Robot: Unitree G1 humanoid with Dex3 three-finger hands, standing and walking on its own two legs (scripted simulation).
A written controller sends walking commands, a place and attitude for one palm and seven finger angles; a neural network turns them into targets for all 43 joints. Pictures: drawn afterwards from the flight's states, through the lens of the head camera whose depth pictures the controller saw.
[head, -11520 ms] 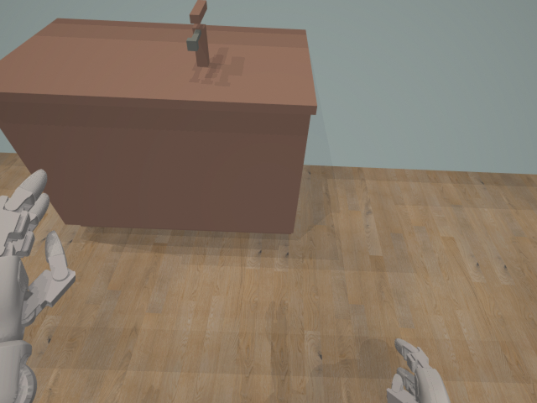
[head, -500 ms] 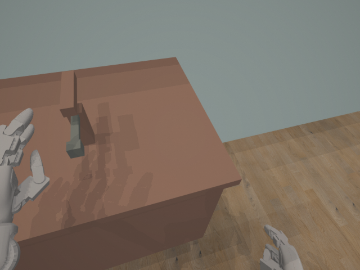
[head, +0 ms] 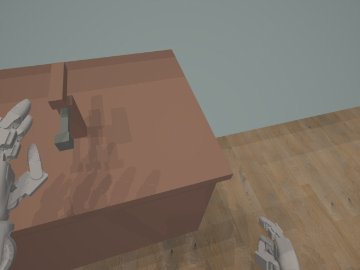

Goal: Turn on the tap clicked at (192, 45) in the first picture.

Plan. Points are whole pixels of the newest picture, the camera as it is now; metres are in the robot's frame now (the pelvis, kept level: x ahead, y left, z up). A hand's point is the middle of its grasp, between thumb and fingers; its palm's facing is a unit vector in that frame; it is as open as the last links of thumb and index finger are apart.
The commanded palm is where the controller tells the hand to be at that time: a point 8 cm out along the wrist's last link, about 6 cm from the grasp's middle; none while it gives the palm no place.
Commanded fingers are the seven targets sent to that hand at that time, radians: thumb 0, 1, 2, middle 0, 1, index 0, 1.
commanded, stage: shuffle to correct the standing spot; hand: left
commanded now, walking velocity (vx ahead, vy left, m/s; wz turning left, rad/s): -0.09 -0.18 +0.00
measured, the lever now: (64, 141) +0.34 +0.28 +0.09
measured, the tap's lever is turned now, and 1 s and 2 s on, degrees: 0 0 0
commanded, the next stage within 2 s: come to a stop and stand still in 0.02 s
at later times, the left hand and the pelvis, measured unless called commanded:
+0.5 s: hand (40, 176) +0.22 +0.25 +0.16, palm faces +0.38 -0.84 -0.39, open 7.4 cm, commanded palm +0.17 +0.28 +0.17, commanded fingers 0.00 0.90 0.90 -0.20 -0.30 -0.20 -0.30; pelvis +0.01 +0.00 +0.00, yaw +1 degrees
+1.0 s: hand (11, 172) +0.22 +0.29 +0.16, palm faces +0.38 -0.84 -0.39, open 7.4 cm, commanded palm +0.16 +0.32 +0.17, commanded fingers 0.00 0.90 0.90 -0.20 -0.30 -0.20 -0.30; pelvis +0.01 +0.04 +0.00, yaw +1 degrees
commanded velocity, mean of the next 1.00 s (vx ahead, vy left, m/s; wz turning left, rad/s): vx -0.01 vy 0.01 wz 0.00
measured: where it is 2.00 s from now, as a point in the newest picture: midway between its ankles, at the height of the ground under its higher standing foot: outside the picture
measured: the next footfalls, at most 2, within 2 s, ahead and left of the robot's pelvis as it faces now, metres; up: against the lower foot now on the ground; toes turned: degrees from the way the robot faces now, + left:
none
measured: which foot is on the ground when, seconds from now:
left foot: down 0.00-1.00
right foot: down 0.00-1.00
